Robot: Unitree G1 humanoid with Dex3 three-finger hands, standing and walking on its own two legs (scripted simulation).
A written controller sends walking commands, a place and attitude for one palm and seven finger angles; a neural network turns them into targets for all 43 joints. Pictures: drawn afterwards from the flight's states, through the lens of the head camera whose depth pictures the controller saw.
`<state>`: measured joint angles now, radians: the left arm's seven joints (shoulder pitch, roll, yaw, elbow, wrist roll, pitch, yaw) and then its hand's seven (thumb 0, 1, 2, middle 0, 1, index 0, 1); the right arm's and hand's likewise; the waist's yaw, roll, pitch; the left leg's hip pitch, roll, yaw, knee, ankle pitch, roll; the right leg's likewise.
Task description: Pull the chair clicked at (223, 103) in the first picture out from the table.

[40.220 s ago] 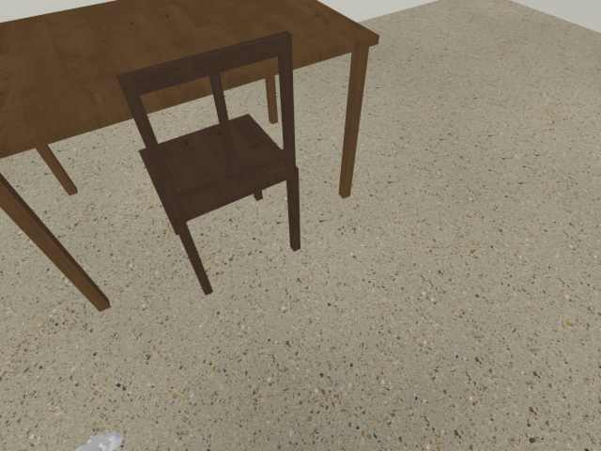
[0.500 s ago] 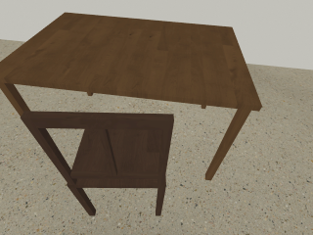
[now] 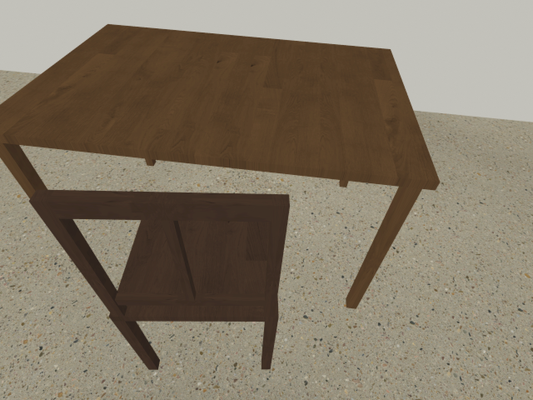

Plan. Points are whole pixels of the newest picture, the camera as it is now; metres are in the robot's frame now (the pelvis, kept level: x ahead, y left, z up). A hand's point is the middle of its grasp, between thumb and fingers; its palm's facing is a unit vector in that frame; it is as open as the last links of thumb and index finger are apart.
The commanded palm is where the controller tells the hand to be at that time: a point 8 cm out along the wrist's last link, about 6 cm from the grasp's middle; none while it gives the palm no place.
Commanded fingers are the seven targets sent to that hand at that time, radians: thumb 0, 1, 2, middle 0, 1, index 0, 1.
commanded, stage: look again from close up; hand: left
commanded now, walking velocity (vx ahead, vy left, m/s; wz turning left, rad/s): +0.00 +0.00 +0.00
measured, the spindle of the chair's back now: (181, 262) +0.39 +0.20 -0.10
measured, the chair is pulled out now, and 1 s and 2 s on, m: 0.16 0.16 0.16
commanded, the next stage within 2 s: none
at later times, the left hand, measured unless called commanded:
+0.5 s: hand out of the picture -0.04 +0.15 -0.18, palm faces +0.03 -0.99 -0.15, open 7.3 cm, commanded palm none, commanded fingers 0.00 0.90 0.90 -0.20 -0.30 -0.20 -0.30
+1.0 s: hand out of the picture -0.04 +0.15 -0.18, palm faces +0.03 -0.99 -0.15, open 7.3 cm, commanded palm none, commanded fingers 0.00 0.90 0.90 -0.20 -0.30 -0.20 -0.30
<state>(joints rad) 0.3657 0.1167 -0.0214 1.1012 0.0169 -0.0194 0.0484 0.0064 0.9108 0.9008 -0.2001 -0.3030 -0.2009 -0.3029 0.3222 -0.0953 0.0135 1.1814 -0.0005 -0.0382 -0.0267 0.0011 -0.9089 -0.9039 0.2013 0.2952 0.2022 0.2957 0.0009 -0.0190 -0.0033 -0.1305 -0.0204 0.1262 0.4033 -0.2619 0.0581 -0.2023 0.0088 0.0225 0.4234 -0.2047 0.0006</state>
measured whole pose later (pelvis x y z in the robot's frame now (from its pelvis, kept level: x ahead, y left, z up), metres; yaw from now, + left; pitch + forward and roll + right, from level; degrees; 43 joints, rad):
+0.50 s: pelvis -0.01 +0.00 +0.00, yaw +0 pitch -1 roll +0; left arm 0.38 0.11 -0.02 1.10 0.02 -0.02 0.05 0.01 0.91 0.90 -0.20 -0.30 -0.20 -0.30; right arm 0.33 -0.09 0.01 1.18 0.00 -0.04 -0.03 0.00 -0.91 -0.90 0.20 0.30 0.20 0.30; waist 0.00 -0.02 0.00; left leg -0.14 -0.02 0.13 0.41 -0.26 0.06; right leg -0.21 0.01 0.03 0.43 -0.20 0.00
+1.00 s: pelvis -0.01 +0.00 +0.00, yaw +0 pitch -1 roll +0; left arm 0.38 0.11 -0.02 1.10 0.02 -0.02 0.05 0.01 0.91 0.90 -0.20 -0.30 -0.20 -0.30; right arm 0.34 -0.09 0.01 1.18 0.00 -0.04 -0.03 0.00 -0.91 -0.90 0.20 0.30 0.20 0.30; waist 0.00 -0.02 -0.01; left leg -0.15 -0.02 0.13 0.41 -0.25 0.06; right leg -0.22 0.01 0.03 0.42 -0.19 0.00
